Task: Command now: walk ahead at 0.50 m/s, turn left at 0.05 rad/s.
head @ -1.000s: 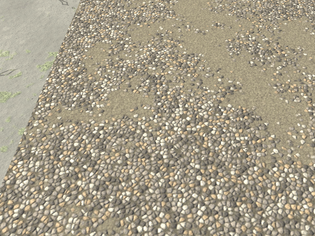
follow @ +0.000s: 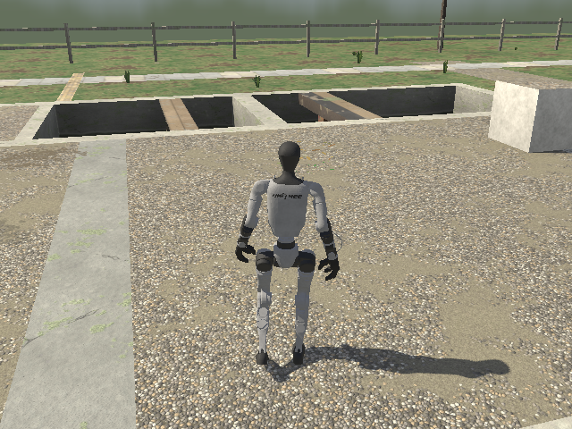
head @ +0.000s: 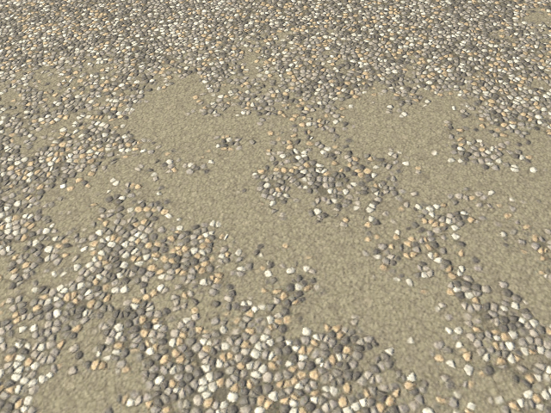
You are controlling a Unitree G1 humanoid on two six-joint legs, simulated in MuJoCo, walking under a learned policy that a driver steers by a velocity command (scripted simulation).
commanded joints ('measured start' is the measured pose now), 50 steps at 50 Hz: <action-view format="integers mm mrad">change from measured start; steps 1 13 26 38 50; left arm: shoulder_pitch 88 220 57 -218 41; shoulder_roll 93 114 119 89 132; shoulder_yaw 28 36 27 15 27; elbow -9 110 7 -97 -94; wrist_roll -8 -7 -3 11 -15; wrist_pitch -24 -47 -42 23 4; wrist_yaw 6 20 11 -10 33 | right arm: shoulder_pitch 43 -329 -52 86 103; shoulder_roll -63 -27 -154 -171 -177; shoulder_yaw -15 1 -66 -69 -69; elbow -41 -145 -71 -48 -97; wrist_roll -9 -11 16 20 6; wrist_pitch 12 20 22 -4 38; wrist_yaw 13 44 -15 -13 -43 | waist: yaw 13 77 11 -43 37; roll -117 -77 -46 34 -96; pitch -28 95 -27 25 -255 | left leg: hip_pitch -193 -300 326 279 -167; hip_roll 55 44 201 68 -108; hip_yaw -44 31 -419 -317 -125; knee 11 -390 -835 -866 218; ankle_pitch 62 390 397 488 -173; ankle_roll -11 -1 261 177 -27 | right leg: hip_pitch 187 290 -353 -369 379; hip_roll -256 -253 -125 -101 -446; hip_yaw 273 -40 107 77 465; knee -302 -371 755 259 -41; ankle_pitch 175 365 -118 183 722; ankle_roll -120 -77 56 130 -165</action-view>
